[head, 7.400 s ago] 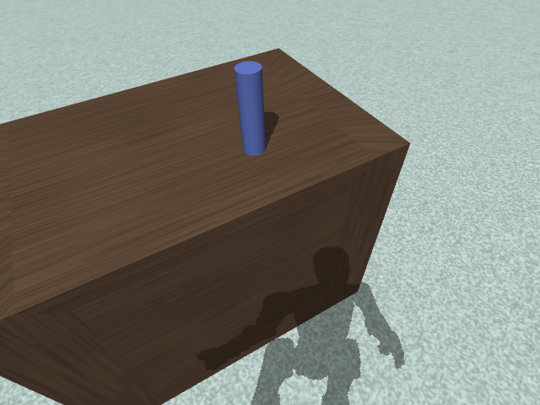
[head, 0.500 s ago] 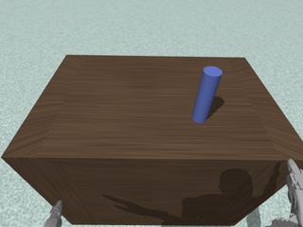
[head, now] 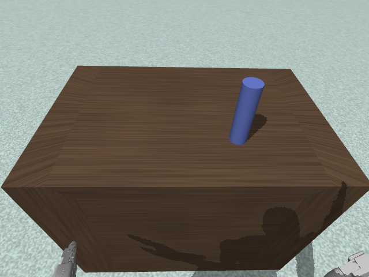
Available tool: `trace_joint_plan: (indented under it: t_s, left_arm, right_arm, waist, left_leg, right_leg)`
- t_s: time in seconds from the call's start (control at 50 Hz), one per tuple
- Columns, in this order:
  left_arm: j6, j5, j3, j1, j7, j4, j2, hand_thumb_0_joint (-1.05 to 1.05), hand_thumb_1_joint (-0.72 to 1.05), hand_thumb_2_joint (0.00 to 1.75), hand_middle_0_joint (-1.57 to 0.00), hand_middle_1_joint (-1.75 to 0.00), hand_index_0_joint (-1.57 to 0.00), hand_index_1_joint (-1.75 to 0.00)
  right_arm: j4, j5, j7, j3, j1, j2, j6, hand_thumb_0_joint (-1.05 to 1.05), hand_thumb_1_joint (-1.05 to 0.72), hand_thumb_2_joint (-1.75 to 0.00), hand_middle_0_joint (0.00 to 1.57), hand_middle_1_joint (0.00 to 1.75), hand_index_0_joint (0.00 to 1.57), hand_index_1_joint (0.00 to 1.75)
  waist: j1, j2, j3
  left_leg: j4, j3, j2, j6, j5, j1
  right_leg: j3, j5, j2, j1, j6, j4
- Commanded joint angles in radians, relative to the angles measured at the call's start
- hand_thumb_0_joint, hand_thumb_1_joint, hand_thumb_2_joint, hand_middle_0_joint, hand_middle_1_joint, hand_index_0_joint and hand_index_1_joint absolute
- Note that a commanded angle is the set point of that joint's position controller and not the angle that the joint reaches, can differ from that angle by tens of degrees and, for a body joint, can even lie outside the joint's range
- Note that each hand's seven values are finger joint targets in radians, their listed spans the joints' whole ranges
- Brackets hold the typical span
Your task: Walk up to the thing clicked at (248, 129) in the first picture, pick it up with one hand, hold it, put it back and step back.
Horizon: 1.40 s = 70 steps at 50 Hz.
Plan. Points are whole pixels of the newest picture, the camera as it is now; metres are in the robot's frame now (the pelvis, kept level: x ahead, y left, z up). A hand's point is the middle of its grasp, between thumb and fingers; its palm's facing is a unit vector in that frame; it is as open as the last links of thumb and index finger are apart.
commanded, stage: rise first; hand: right
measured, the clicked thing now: (244, 113) +0.53 -0.17 +0.07
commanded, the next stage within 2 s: go down in 0.32 s
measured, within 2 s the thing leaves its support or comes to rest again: neither
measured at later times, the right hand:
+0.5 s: hand (357, 223) +0.19 -0.27 +0.12, palm faces +0.38 +0.82 -0.43, open 17.5 cm
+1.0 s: hand (359, 196) +0.23 -0.29 +0.13, palm faces +0.36 +0.87 -0.33, open 17.4 cm
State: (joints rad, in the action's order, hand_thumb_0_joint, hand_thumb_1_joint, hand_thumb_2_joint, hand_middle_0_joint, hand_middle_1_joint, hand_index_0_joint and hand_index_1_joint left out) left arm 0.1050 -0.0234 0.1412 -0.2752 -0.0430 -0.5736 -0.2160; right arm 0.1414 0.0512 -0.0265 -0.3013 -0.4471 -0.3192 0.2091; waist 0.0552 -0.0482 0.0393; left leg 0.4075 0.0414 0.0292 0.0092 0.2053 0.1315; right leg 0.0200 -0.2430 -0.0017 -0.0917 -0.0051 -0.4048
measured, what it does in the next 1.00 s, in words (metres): stands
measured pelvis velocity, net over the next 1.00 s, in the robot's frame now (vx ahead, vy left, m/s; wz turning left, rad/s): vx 0.00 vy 0.00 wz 0.00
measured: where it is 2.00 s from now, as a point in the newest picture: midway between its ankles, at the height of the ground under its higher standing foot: outside the picture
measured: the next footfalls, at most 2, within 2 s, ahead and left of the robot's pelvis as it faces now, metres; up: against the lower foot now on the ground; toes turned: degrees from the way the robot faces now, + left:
none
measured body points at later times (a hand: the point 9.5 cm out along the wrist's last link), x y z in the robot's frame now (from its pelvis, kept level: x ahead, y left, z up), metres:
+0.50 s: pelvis +0.00 +0.00 +0.00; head -0.01 +0.02 +0.45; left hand +0.16 +0.26 -0.09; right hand +0.16 -0.31 +0.15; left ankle +0.01 +0.12 -0.74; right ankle -0.01 -0.12 -0.74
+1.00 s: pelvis +0.00 +0.00 +0.00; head -0.01 +0.01 +0.45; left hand +0.17 +0.26 -0.09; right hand +0.21 -0.33 +0.15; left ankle +0.01 +0.12 -0.74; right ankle -0.01 -0.12 -0.74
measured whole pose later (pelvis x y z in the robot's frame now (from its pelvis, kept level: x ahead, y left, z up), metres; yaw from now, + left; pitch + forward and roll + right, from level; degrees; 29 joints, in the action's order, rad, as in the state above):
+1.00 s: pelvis +0.00 +0.00 +0.00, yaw +0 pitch -2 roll +0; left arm 0.11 -0.01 0.13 -0.21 -0.07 -0.66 -0.21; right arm 0.00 0.12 0.11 -0.45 -0.23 -0.35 0.28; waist 0.03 -0.03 0.01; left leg 0.44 0.04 0.03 0.02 0.22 0.18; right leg 0.02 -0.26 0.00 -0.14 0.00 -0.45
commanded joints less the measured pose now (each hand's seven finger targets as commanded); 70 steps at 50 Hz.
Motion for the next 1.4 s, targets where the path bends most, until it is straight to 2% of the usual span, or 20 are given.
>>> trace_joint_plan:
  t_s: [0.0, 0.06, 0.1, 0.14, 0.2, 0.26, 0.32, 0.38, 0.4, 0.42, 0.44, 0.46, 0.48, 0.56, 0.66, 0.8, 0.86, 1.02, 1.16, 1.38]
  left_arm:
    - [0.062, -0.006, 0.020, 0.094, 0.002, 0.136, -0.098, 0.00, -0.56, 0.05, -0.05, -0.05, -0.05, -0.05]
    - [0.068, -0.003, 0.058, 0.081, -0.003, 0.144, -0.140, 0.00, -0.54, 0.04, -0.05, -0.05, -0.05, -0.05]
    - [0.068, -0.004, 0.024, 0.078, 0.004, 0.114, -0.100, 0.00, -0.55, 0.05, -0.05, -0.05, -0.05, -0.05]
    - [0.071, -0.003, 0.074, 0.106, -0.001, 0.133, -0.151, 0.00, -0.55, 0.06, -0.05, -0.05, -0.05, -0.05]
    - [0.075, -0.003, 0.021, 0.112, 0.005, 0.141, -0.103, 0.00, -0.55, 0.06, -0.05, -0.05, -0.05, -0.05]
    - [0.073, -0.003, 0.074, 0.102, 0.000, 0.122, -0.142, 0.00, -0.56, 0.07, -0.05, -0.05, -0.05, -0.06]
    - [0.073, -0.004, 0.016, 0.110, 0.008, 0.113, -0.087, 0.00, -0.55, 0.07, -0.05, -0.06, -0.05, -0.06]
    - [0.072, -0.002, 0.069, 0.107, 0.001, 0.102, -0.144, 0.00, -0.49, 0.00, -0.05, -0.05, -0.06, -0.03]
    - [0.072, 0.023, 0.028, 0.138, 0.014, 0.061, -0.082, 0.00, -0.57, 0.08, -0.06, -0.06, -0.05, -0.07]
    - [0.070, -0.005, 0.096, 0.112, -0.001, 0.090, -0.160, 0.00, -0.49, 0.00, -0.05, -0.05, -0.07, -0.04]
    - [0.071, 0.027, 0.053, 0.143, 0.009, 0.061, -0.104, 0.00, -0.57, 0.08, -0.06, -0.06, -0.05, -0.07]
    - [0.070, 0.000, 0.106, 0.120, -0.005, 0.099, -0.172, 0.00, -0.49, 0.00, -0.05, -0.05, -0.07, -0.04]
    - [0.067, 0.029, 0.070, 0.128, 0.007, 0.057, -0.120, 0.00, -0.55, 0.04, -0.05, -0.04, -0.04, -0.05]
    - [0.062, 0.023, 0.059, 0.144, -0.001, 0.075, -0.117, 0.00, -0.55, 0.04, -0.05, -0.04, -0.04, -0.05]
    - [0.049, 0.021, 0.050, 0.137, 0.004, 0.053, -0.103, 0.00, -0.55, 0.04, -0.05, -0.04, -0.04, -0.05]
    - [0.052, 0.023, 0.039, 0.173, -0.004, 0.082, -0.115, 0.00, -0.55, 0.04, -0.05, -0.04, -0.04, -0.05]
    - [0.058, 0.023, 0.085, 0.195, -0.022, 0.097, -0.167, 0.00, -0.56, 0.05, -0.05, -0.04, -0.04, -0.05]
    - [0.064, -0.001, -0.025, 0.195, -0.076, 0.053, -0.112, 0.00, -0.55, 0.04, -0.05, -0.04, -0.04, -0.04]
    - [0.088, -0.009, -0.056, 0.173, -0.102, 0.018, -0.138, 0.00, -0.55, 0.04, -0.05, -0.04, -0.04, -0.04]
    - [0.126, -0.018, -0.053, 0.194, -0.121, 0.043, -0.205, 0.00, -0.57, 0.05, -0.05, -0.04, -0.04, -0.05]
  right_arm:
    - [0.215, 0.009, -0.017, -0.111, 0.116, -0.192, 0.086, 0.00, 0.61, -0.03, 0.04, 0.06, 0.05, 0.06]
    - [0.202, 0.012, -0.017, -0.142, 0.105, -0.212, 0.094, 0.00, 0.61, -0.03, 0.04, 0.06, 0.05, 0.06]
    - [0.213, 0.011, -0.016, -0.148, 0.116, -0.215, 0.103, 0.00, 0.61, -0.03, 0.04, 0.06, 0.05, 0.06]
    - [0.208, 0.011, -0.018, -0.161, 0.106, -0.225, 0.107, 0.00, 0.61, -0.04, 0.04, 0.06, 0.05, 0.06]
    - [0.222, 0.011, -0.014, -0.149, 0.099, -0.205, 0.119, 0.00, 0.61, -0.04, 0.04, 0.06, 0.05, 0.06]
    - [0.227, 0.012, -0.015, -0.163, 0.095, -0.221, 0.123, 0.00, 0.61, -0.04, 0.04, 0.06, 0.05, 0.06]
    - [0.232, 0.011, -0.013, -0.163, 0.082, -0.215, 0.129, 0.00, 0.61, -0.04, 0.04, 0.06, 0.05, 0.06]
    - [0.244, 0.014, -0.012, -0.169, 0.090, -0.225, 0.131, 0.00, 0.53, -0.03, 0.05, 0.05, 0.05, 0.05]
    - [0.250, -0.007, 0.000, -0.129, 0.063, -0.128, 0.160, 0.00, 0.52, -0.06, 0.05, 0.06, 0.05, 0.06]
    - [0.239, 0.014, -0.013, -0.216, 0.095, -0.274, 0.141, 0.00, 0.48, -0.04, 0.05, 0.05, 0.05, 0.05]
    - [0.250, -0.008, -0.002, -0.161, 0.069, -0.154, 0.169, 0.00, 0.51, -0.06, 0.05, 0.06, 0.05, 0.06]
    - [0.240, 0.012, -0.012, -0.207, 0.097, -0.266, 0.146, 0.00, 0.49, -0.04, 0.05, 0.05, 0.05, 0.05]
    - [0.269, -0.010, -0.002, -0.169, 0.081, -0.165, 0.177, 0.00, 0.48, -0.01, 0.07, 0.04, 0.07, 0.04]
    - [0.187, 0.007, 0.012, -0.218, 0.112, -0.203, 0.191, 0.00, 0.52, -0.02, 0.06, 0.05, 0.06, 0.05]
    - [0.187, 0.016, 0.043, -0.185, 0.133, -0.192, 0.173, 0.00, 0.50, -0.02, 0.06, 0.04, 0.06, 0.04]
    - [0.182, 0.036, 0.066, -0.232, 0.236, -0.237, 0.164, 0.00, 0.52, -0.02, 0.06, 0.05, 0.06, 0.05]
    - [0.134, 0.062, 0.080, -0.260, 0.297, -0.256, 0.151, 0.00, 0.52, -0.02, 0.06, 0.04, 0.06, 0.04]
    - [-0.068, 0.132, 0.218, -0.240, 0.577, -0.343, 0.065, 0.00, 0.49, -0.01, 0.07, 0.04, 0.07, 0.04]
    - [-0.249, 0.193, 0.351, -0.308, 0.803, -0.502, -0.038, 0.00, 0.50, -0.02, 0.07, 0.04, 0.06, 0.04]
    - [-0.559, 0.257, 0.526, -0.291, 1.080, -0.588, -0.103, 0.00, 0.55, -0.02, 0.06, 0.04, 0.06, 0.04]
  waist:
    - [-0.003, -0.004, -0.017]
    - [-0.005, 0.023, -0.041]
    - [0.005, 0.001, -0.038]
    - [0.000, 0.003, -0.050]
    - [0.009, 0.005, -0.064]
    - [0.001, 0.006, -0.063]
    - [0.014, -0.003, -0.053]
    - [-0.003, 0.011, -0.058]
    - [-0.023, 0.046, -0.093]
    - [0.009, -0.009, -0.070]
    - [-0.024, 0.051, -0.090]
    - [-0.002, 0.006, -0.078]
    - [-0.027, 0.051, -0.112]
    - [-0.014, 0.064, -0.072]
    - [-0.026, -0.015, -0.051]
    - [-0.027, -0.016, -0.092]
    - [-0.042, 0.022, -0.124]
    - [-0.054, 0.003, -0.157]
    - [-0.051, -0.053, -0.215]
    - [-0.056, -0.011, -0.270]
  left_leg:
    - [-0.071, 0.028, -0.021, -0.020, -0.012, -0.020]
    - [-0.078, 0.025, -0.017, -0.016, -0.019, -0.028]
    - [-0.075, 0.025, -0.014, -0.018, -0.028, -0.032]
    - [-0.076, 0.025, -0.016, -0.019, -0.021, -0.032]
    - [-0.066, 0.028, -0.019, -0.020, -0.058, -0.049]
    - [-0.066, 0.029, -0.020, -0.020, -0.061, -0.044]
    - [-0.067, 0.029, -0.019, -0.021, -0.062, -0.048]
    - [-0.068, 0.030, -0.020, -0.018, -0.074, -0.042]
    - [-0.047, 0.021, -0.028, -0.005, -0.098, -0.009]
    - [-0.066, 0.024, -0.012, -0.015, -0.089, -0.046]
    - [-0.047, 0.017, -0.026, -0.003, -0.107, -0.007]
    - [-0.059, 0.023, -0.011, -0.014, -0.112, -0.046]
    - [-0.040, 0.018, -0.027, -0.003, -0.127, -0.008]
    - [-0.047, 0.017, -0.023, 0.000, -0.107, 0.002]
    - [-0.035, 0.014, -0.022, -0.006, -0.108, 0.013]
    - [-0.026, 0.018, -0.030, -0.009, -0.108, -0.001]
    - [-0.032, 0.017, -0.029, -0.004, -0.101, 0.003]
    - [-0.031, 0.011, -0.018, -0.006, -0.131, 0.019]
    - [-0.018, 0.023, -0.025, -0.014, -0.178, 0.017]
    - [0.005, 0.009, -0.033, -0.019, -0.196, 0.052]
  right_leg:
    - [-0.038, 0.071, 0.011, -0.081, 0.018, 0.094]
    - [-0.041, 0.076, 0.016, -0.067, 0.024, 0.088]
    - [-0.042, 0.087, 0.018, -0.077, 0.023, 0.086]
    - [-0.041, 0.083, 0.017, -0.067, 0.021, 0.088]
    - [-0.038, 0.120, 0.013, -0.066, 0.018, 0.083]
    - [-0.037, 0.124, 0.013, -0.058, 0.019, 0.082]
    - [-0.038, 0.125, 0.013, -0.075, 0.018, 0.084]
    - [-0.037, 0.135, 0.013, -0.057, 0.020, 0.081]
    - [-0.028, 0.139, 0.018, -0.045, 0.022, 0.054]
    - [-0.042, 0.144, 0.020, -0.055, 0.020, 0.072]
    - [-0.029, 0.146, 0.020, -0.043, 0.024, 0.048]
    - [-0.038, 0.166, 0.019, -0.043, 0.021, 0.068]
    - [-0.026, 0.163, 0.021, -0.028, 0.023, 0.046]
    - [-0.024, 0.138, 0.024, -0.054, 0.027, 0.046]
    - [-0.029, 0.132, 0.024, -0.077, 0.017, 0.054]
    - [-0.017, 0.129, 0.014, -0.076, 0.014, 0.047]
    - [-0.015, 0.117, 0.016, -0.059, 0.020, 0.040]
    - [-0.004, 0.134, 0.016, -0.044, 0.025, 0.042]
    - [0.005, 0.196, 0.010, -0.045, 0.014, 0.031]
    - [0.012, 0.264, -0.015, -0.064, 0.017, 0.000]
